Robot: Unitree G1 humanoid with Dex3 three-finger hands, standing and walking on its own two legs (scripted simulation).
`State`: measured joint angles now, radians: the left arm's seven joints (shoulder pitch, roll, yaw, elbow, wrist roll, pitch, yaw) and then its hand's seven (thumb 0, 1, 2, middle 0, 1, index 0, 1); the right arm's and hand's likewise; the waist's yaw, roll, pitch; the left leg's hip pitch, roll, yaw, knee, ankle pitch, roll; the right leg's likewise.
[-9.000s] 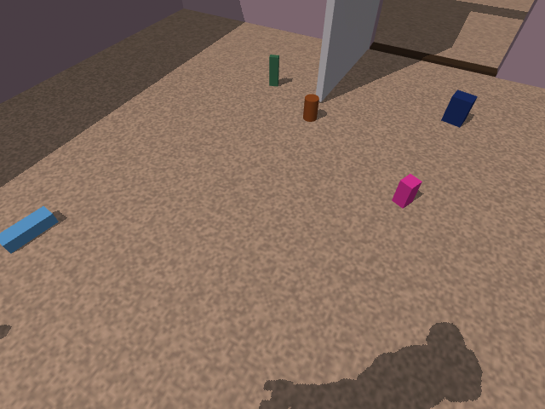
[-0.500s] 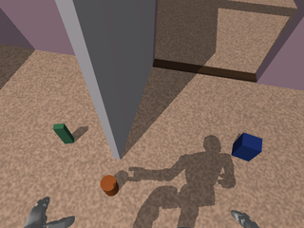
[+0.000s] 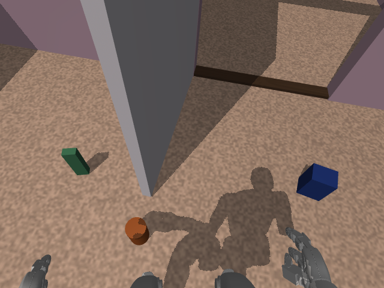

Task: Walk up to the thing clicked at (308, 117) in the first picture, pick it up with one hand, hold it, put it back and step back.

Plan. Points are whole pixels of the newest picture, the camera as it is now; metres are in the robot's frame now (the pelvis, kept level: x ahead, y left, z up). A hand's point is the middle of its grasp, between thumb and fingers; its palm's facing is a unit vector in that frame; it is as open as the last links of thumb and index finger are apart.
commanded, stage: go down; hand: left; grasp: from the side
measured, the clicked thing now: (137, 231) +0.38 +0.19 -0.64
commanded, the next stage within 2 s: none
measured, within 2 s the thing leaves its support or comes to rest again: neither
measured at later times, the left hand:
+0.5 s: hand out of the picture +0.16 +0.29 -0.17, palm faces +0.13 -0.95 -0.29, open 17.3 cm
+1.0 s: hand (61, 252) +0.25 +0.34 -0.26, palm faces +0.13 -0.97 -0.22, open 17.0 cm
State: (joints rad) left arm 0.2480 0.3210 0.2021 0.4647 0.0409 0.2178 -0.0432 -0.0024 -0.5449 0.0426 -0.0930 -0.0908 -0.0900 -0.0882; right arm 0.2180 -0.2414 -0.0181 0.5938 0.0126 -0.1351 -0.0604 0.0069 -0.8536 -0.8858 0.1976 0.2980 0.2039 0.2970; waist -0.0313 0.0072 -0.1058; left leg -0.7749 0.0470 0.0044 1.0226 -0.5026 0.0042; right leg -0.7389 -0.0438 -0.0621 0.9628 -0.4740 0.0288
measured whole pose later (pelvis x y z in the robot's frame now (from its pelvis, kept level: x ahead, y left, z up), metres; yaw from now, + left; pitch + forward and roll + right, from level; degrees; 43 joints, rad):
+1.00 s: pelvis -0.07 -0.01 -0.21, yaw -2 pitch +33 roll -4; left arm -0.27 0.60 0.62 0.87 -0.13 -0.38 -0.48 -0.01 -0.46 0.14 -0.05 -0.13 -0.05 -0.12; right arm 0.11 -0.30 0.02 0.66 -0.02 -0.17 -0.04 0.01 -0.90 -0.90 0.20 0.30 0.21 0.30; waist -0.03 -0.01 -0.16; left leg -1.77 0.05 -0.06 1.87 -0.68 0.00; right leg -1.72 -0.06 -0.06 1.81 -0.66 0.01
